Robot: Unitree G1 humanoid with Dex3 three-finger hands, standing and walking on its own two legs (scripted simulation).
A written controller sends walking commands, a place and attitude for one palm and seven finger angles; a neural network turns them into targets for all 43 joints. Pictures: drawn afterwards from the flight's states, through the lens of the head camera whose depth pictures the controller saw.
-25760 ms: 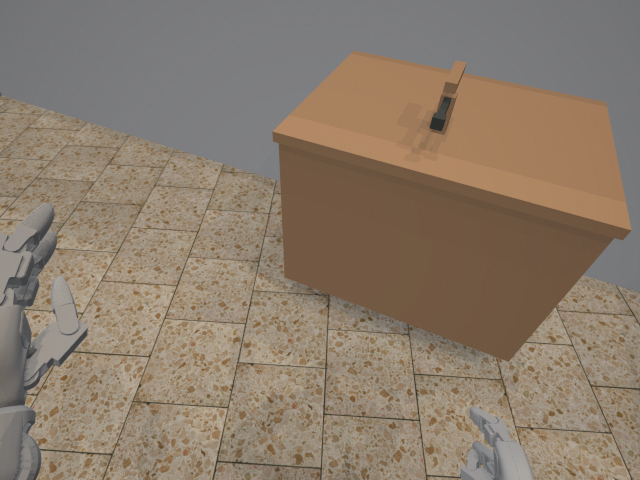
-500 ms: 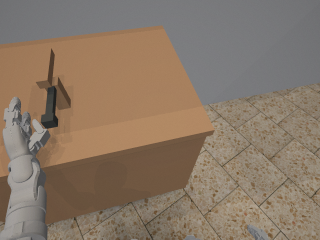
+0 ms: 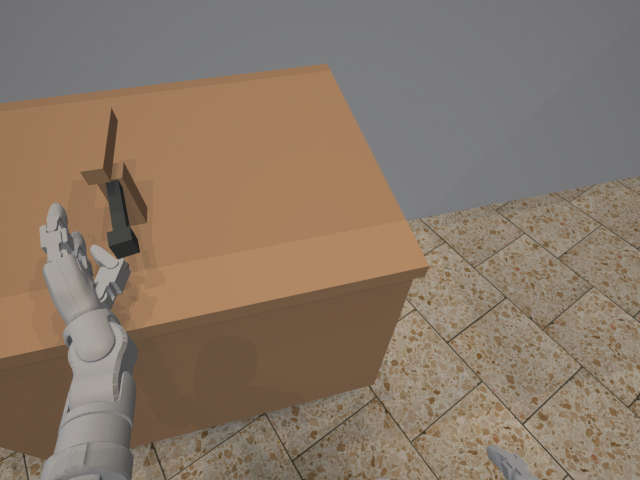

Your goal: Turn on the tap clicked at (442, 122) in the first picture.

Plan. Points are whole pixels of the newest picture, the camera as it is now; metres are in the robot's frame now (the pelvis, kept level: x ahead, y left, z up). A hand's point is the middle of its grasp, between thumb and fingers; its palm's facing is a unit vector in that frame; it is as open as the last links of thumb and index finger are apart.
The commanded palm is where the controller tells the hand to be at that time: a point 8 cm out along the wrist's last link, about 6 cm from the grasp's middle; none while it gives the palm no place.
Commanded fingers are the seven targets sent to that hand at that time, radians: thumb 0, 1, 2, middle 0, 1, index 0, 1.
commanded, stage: push the lever round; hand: left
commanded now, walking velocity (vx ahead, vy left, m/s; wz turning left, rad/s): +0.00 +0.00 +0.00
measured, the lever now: (123, 242) +0.39 +0.27 +0.07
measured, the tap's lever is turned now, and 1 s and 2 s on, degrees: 10 40 65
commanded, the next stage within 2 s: none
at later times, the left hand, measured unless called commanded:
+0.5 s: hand (159, 252) +0.38 +0.23 +0.06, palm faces +0.68 -0.73 -0.07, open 7.7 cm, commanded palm +0.34 +0.25 +0.07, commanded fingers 0.00 0.90 0.90 -0.15 -0.15 -0.15 -0.15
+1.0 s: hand (180, 237) +0.41 +0.21 +0.06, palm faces +0.76 -0.64 -0.08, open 7.8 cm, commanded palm +0.36 +0.23 +0.07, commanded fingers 0.00 0.90 0.90 -0.15 -0.15 -0.15 -0.15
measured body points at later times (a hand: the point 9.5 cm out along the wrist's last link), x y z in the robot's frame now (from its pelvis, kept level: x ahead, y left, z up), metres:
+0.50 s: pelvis -0.01 +0.00 +0.00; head +0.04 -0.01 +0.45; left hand +0.34 +0.26 +0.07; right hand +0.11 -0.25 -0.12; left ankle -0.02 +0.11 -0.71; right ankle +0.03 -0.10 -0.71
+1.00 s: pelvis -0.01 -0.01 +0.00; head +0.04 -0.01 +0.44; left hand +0.36 +0.24 +0.07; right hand +0.09 -0.26 -0.13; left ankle -0.02 +0.11 -0.71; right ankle +0.03 -0.10 -0.71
